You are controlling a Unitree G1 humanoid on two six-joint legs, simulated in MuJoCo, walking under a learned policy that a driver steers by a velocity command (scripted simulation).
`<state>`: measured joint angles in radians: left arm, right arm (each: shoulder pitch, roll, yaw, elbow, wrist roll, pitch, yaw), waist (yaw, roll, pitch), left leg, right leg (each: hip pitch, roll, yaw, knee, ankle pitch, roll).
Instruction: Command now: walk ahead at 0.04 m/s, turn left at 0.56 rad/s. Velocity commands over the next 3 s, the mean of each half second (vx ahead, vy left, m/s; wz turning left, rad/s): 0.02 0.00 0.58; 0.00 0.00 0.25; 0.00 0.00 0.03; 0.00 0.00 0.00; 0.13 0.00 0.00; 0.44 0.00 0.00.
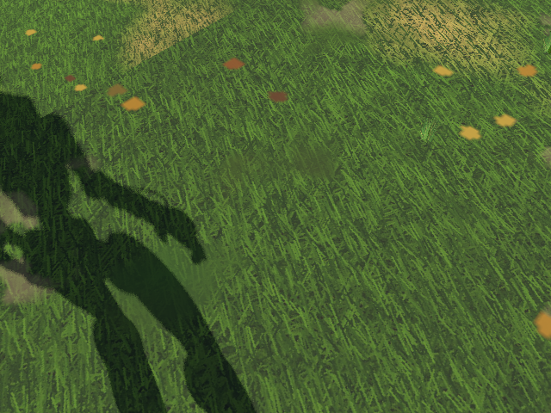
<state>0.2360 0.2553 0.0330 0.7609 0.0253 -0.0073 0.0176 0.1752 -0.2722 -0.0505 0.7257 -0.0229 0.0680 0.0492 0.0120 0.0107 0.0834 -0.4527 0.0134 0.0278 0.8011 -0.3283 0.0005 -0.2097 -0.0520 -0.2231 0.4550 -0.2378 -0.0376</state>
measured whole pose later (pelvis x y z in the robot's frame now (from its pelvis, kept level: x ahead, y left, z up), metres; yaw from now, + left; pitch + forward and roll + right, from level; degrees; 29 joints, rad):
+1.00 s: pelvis +0.02 -0.01 +0.00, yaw +23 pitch -1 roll +0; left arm 0.23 0.25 0.02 0.81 0.01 0.02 0.01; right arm 0.19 -0.24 -0.01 0.86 -0.01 0.04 -0.02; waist 0.03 -0.02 0.06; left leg -0.12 -0.05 -0.07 0.41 -0.25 0.03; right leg -0.20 0.02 -0.02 0.45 -0.22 -0.03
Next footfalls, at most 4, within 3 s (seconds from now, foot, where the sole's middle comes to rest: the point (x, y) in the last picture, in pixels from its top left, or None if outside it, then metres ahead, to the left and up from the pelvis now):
0.08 left None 0.07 0.11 -0.78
0.58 right None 0.10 -0.08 -0.78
0.94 left None -0.01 0.10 -0.78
2.96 left None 0.42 0.19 -0.78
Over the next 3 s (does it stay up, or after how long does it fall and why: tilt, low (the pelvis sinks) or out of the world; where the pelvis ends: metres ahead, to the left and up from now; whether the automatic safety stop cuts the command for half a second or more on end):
stays up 0.31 0.09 -0.02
